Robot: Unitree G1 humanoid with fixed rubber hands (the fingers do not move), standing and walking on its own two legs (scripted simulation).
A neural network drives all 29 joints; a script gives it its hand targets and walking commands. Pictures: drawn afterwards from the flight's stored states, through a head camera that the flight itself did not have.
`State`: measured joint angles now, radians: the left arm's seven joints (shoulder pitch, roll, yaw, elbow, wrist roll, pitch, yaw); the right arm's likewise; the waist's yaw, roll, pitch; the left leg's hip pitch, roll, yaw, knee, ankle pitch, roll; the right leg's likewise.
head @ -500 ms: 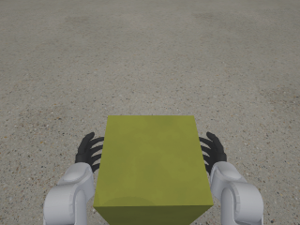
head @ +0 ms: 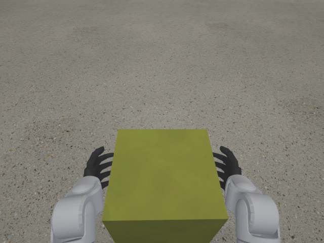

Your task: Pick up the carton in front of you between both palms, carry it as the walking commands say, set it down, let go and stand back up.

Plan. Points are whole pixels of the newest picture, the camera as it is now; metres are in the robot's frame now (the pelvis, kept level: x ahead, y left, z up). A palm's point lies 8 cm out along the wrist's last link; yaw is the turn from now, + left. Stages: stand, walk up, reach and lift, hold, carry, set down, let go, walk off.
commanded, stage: carry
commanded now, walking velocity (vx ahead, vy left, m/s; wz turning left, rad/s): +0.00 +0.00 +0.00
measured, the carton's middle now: (162, 193) +0.24 +0.00 +0.01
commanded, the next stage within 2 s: hold in 0.70 s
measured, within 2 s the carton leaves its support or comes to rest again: neither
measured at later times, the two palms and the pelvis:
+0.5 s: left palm (98, 184) +0.25 +0.15 +0.04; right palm (222, 183) +0.25 -0.15 +0.04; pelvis -0.03 +0.00 +0.00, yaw +0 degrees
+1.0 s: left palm (84, 185) +0.24 +0.18 +0.04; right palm (207, 170) +0.28 -0.11 +0.04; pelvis -0.04 +0.00 +0.01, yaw +7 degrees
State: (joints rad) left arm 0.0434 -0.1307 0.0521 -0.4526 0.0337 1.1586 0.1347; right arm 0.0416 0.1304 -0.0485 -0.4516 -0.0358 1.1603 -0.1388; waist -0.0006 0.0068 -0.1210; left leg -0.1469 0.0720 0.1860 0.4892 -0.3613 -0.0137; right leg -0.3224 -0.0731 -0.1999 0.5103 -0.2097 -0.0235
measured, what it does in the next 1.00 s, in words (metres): stands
